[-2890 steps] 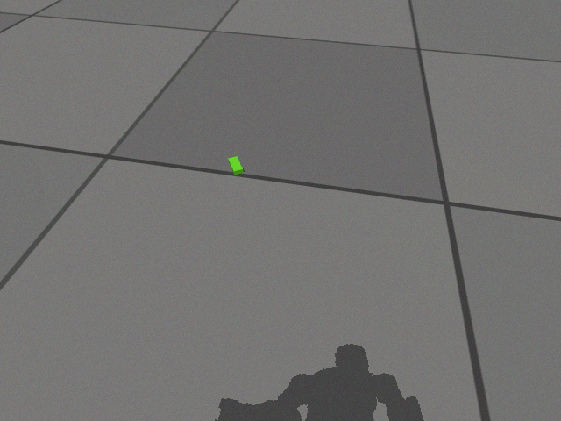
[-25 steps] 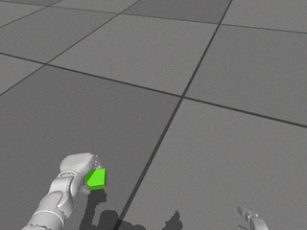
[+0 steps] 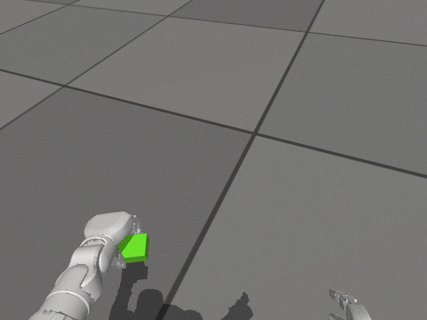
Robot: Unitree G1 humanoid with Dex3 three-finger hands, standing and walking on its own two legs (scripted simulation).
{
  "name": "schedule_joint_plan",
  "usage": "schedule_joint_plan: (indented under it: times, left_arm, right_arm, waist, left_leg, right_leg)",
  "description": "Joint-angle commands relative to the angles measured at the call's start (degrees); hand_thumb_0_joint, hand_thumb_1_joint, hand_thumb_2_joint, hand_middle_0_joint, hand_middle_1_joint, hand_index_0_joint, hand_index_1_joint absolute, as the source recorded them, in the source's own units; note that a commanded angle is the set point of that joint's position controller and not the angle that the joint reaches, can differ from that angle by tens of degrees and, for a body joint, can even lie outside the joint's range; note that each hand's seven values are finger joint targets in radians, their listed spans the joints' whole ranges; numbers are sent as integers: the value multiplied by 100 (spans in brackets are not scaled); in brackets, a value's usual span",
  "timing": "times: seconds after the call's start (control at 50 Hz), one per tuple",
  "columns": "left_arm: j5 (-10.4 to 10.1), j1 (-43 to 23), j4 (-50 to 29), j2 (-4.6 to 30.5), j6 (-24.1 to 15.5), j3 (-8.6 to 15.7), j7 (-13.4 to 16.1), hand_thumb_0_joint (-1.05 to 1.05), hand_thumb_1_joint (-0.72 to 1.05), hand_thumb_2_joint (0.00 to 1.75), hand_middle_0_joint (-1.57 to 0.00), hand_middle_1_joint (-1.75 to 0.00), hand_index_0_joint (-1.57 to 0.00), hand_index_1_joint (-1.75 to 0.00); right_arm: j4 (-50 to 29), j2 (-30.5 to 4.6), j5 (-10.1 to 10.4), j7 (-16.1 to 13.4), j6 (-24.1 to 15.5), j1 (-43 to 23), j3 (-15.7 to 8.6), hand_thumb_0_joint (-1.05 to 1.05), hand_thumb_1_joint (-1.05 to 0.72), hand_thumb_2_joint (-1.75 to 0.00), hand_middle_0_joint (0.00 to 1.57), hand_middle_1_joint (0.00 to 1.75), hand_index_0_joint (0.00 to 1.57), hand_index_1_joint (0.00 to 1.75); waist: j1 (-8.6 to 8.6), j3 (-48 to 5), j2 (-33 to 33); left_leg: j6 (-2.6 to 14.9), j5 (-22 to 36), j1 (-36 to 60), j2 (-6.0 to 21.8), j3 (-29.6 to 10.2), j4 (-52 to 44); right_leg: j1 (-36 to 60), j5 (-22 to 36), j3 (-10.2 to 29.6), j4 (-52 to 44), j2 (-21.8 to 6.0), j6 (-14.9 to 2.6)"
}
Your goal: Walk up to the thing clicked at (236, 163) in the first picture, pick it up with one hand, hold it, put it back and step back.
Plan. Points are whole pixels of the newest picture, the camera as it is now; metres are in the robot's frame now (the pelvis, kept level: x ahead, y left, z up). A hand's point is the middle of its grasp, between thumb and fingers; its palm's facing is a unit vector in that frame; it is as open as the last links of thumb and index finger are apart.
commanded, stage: hold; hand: left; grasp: from above
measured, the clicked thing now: (121, 249) +0.30 +0.23 -0.08
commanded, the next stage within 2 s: crouch in 0.08 s
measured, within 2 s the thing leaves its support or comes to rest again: neither
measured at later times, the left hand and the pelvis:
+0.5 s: hand (119, 257) +0.28 +0.23 -0.08, palm faces -0.46 -0.05 -0.88, open 8.0 cm; pelvis +0.00 +0.00 -0.01, yaw +1 degrees
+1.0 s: hand (144, 263) +0.36 +0.25 -0.31, palm faces -0.42 +0.01 -0.91, open 8.0 cm; pelvis -0.05 +0.01 -0.19, yaw +1 degrees
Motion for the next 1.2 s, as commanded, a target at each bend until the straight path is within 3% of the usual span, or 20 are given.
schedule_joint_plan:
  times: [0.0,0.04,0.1,0.16,0.18,0.26,0.36,0.48,0.58,0.6,0.64,0.72,0.76,0.84,0.9,0.98,1.02,1.04,1.12,1.18]
  left_arm:
    - [9,-1912,-1068,1130,34,541,259,0,76,37,-112,-33,-114,-31]
    - [-8,-1661,-1070,1188,62,635,219,0,78,36,-113,-31,-115,-30]
    - [-11,-1804,-1128,1142,49,523,145,0,76,36,-112,-31,-114,-29]
    - [-53,-1782,-1113,1251,5,667,167,0,83,27,-113,-36,-118,-31]
    - [-27,-1719,-1195,1208,-5,594,173,0,75,32,-105,-32,-110,-29]
    - [31,-1684,-1097,1099,-53,574,296,0,79,33,-114,-28,-116,-26]
    - [202,-1670,-403,1055,-211,656,720,0,79,33,-116,-25,-117,-23]
    - [496,-2322,652,936,-334,562,1394,0,79,29,-114,-25,-117,-22]
    - [864,-3138,1388,1044,-525,692,1931,0,72,25,-110,-23,-112,-21]
    - [896,-3149,1604,1061,-534,741,2048,0,72,21,-108,-24,-112,-21]
    - [941,-3476,1890,979,-513,732,2238,0,70,21,-106,-26,-110,-22]
    - [942,-3819,2479,1227,-442,925,2497,0,63,21,-101,-24,-105,-21]
    - [911,-4068,2558,1277,-419,933,2524,0,65,20,-102,-24,-106,-21]
    - [851,-4449,2454,1518,-386,1094,2516,0,61,22,-101,-25,-104,-22]
    - [887,-4670,2490,1879,-336,1307,2501,0,59,21,-99,-25,-102,-22]
    - [847,-4857,2809,1861,-386,1313,2370,0,55,19,-96,-23,-99,-20]
    - [889,-4844,2900,2237,-448,1504,2324,0,58,19,-98,-22,-101,-19]
    - [865,-4738,2972,2123,-486,1468,2285,0,60,17,-98,-23,-102,-19]
    - [968,-5290,2807,2329,-718,1548,2253,0,67,20,-103,-24,-107,-20]
    - [1042,-5548,2653,2556,-854,1679,2275,0,67,23,-104,-25,-108,-21]
  right_arm:
    - [-806,-665,-12,-34,-237,-505,-212,0,-90,-90,20,30,20,30]
    - [-831,-683,-1,-30,-229,-502,-232,0,-90,-90,20,30,20,30]
    - [-849,-694,1,-32,-217,-465,-227,0,-90,-90,20,30,20,30]
    - [-841,-704,-3,-40,-218,-428,-237,0,-91,-91,20,30,20,30]
    - [-870,-687,6,-42,-221,-456,-228,0,-87,-89,20,30,20,30]
    - [-850,-693,-5,-26,-202,-378,-241,0,-88,-90,20,30,20,30]
    - [-689,-696,-63,-1,-185,-244,-266,0,-88,-90,20,30,20,30]
    - [-382,-764,-185,91,-193,88,-385,0,-88,-90,20,30,20,30]
    - [-226,-789,-332,182,-295,468,-484,0,-89,-89,20,30,20,30]
    - [-237,-818,-350,201,-316,492,-505,0,-89,-89,20,30,20,30]
    - [-248,-859,-378,211,-354,578,-520,0,-89,-89,20,30,20,30]
    - [-192,-925,-439,155,-460,725,-554,0,-89,-89,20,30,20,30]
    - [-166,-919,-478,125,-506,811,-557,0,-88,-89,20,30,20,30]
    - [-124,-978,-541,90,-593,915,-576,0,-88,-89,20,30,20,30]
    - [-109,-1021,-586,87,-614,914,-568,0,-88,-89,20,30,20,30]
    - [-64,-1002,-634,126,-676,928,-516,0,-88,-89,20,30,20,30]
    - [-79,-1032,-654,170,-712,953,-489,0,-88,-89,20,30,20,30]
    - [-73,-1020,-671,206,-740,950,-454,0,-88,-89,20,30,20,30]
    - [-43,-1080,-723,316,-808,1089,-406,0,-89,-89,20,30,20,30]
    - [56,-1190,-769,397,-875,1163,-386,0,-89,-90,20,30,20,30]
  waist:
    - [16,-1323,-253]
    - [41,-1349,-299]
    - [-14,-1279,-271]
    - [9,-1302,-200]
    - [34,-1321,-207]
    - [-37,-1275,-320]
    - [-175,-1063,-474]
    - [-378,-1337,-459]
    - [-494,-2124,-226]
    - [-470,-2243,-159]
    - [-603,-2506,-78]
    - [-612,-2874,-32]
    - [-739,-3268,4]
    - [-795,-4031,313]
    - [-808,-4245,435]
    - [-1014,-4098,314]
    - [-1006,-4265,199]
    - [-1034,-4221,195]
    - [-1212,-4510,444]
    - [-1210,-4923,897]
  left_leg:
    - [147,1079,364,-241,80,-398]
    - [160,1144,390,-242,83,-383]
    - [146,1180,406,-216,71,-412]
    - [123,1183,401,-186,51,-437]
    - [119,1234,419,-196,35,-436]
    - [139,1296,388,-213,77,-369]
    - [142,1065,67,-248,80,-162]
    - [117,902,-660,-239,50,617]
    - [73,617,-2103,-241,51,2076]
    - [56,553,-2401,-235,51,2333]
    - [63,400,-2892,-222,19,2795]
    - [78,-171,-3979,-221,-90,3495]
    - [126,-398,-4479,-231,-65,3930]
    - [116,-368,-4998,-218,-173,4625]
    - [93,-634,-5365,-191,-293,4910]
    - [168,-1310,-6214,-219,-321,5429]
    - [215,-1406,-6552,-251,-335,5739]
    - [192,-1343,-6594,-243,-416,5848]
    - [211,-1354,-6863,-272,-403,6397]
    - [125,-963,-6581,-259,-486,6711]
  right_leg:
    - [590,632,-258,-422,317,-203]
    - [659,693,-254,-442,305,-194]
    - [615,729,-256,-431,333,-213]
    - [636,716,-271,-421,351,-231]
    - [636,746,-279,-409,353,-229]
    - [575,827,-276,-401,336,-229]
    - [231,654,-266,-288,309,-203]
    - [-539,570,-256,390,288,-216]
    - [-1751,395,-201,1728,267,-249]
    - [-1986,315,-209,1979,270,-267]
    - [-2552,189,-232,2452,284,-288]
    - [-3417,-345,-345,3232,305,-315]
    - [-3700,-490,-322,3602,289,-320]
    - [-4399,-496,-362,4432,247,-357]
    - [-4969,-778,-441,4896,236,-386]
    - [-5686,-1355,-477,5334,230,-379]
    - [-5843,-1452,-479,5569,200,-364]
    - [-6096,-1417,-520,5771,172,-373]
    - [-6632,-1412,-551,6225,146,-379]
    - [-7058,-1163,-604,6687,101,-404]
